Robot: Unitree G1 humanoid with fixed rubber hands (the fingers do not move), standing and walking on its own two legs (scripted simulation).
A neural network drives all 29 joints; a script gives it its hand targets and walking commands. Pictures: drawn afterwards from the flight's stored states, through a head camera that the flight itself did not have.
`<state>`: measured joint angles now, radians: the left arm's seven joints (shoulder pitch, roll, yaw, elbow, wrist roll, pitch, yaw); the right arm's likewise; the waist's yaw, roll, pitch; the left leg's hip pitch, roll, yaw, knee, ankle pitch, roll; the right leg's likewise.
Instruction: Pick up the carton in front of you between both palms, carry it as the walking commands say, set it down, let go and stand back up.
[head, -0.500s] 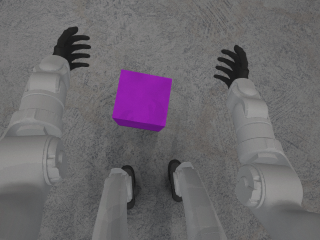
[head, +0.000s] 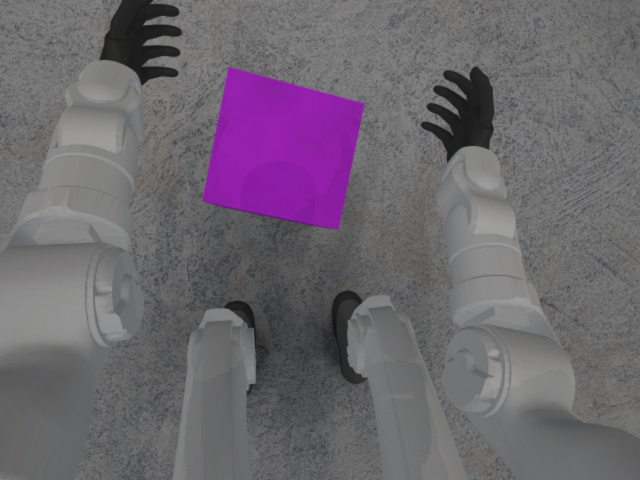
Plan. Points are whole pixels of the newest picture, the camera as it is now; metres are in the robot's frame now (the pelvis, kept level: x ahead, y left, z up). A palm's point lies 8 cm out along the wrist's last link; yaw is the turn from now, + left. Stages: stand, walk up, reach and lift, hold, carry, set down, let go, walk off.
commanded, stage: reach and lift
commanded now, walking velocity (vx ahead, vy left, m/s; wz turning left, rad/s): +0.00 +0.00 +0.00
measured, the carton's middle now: (280, 162) +0.49 +0.03 -0.44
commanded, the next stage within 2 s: none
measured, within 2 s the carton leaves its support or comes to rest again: leaves its support in 1.34 s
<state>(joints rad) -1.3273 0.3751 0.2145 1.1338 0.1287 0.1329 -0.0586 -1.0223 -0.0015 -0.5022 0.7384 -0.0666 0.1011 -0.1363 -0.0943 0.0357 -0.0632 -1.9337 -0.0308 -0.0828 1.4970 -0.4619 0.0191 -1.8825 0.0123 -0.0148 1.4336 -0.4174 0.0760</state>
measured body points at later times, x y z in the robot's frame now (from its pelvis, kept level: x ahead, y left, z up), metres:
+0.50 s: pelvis -0.06 -0.02 -0.18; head +0.31 +0.02 +0.06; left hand +0.52 +0.20 -0.36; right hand +0.48 -0.19 -0.35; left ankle +0.06 +0.10 -0.53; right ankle +0.08 -0.15 -0.53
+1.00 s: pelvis -0.04 -0.01 -0.19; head +0.32 +0.04 +0.06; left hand +0.53 +0.18 -0.38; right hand +0.49 -0.16 -0.37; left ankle +0.06 +0.10 -0.53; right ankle +0.08 -0.15 -0.53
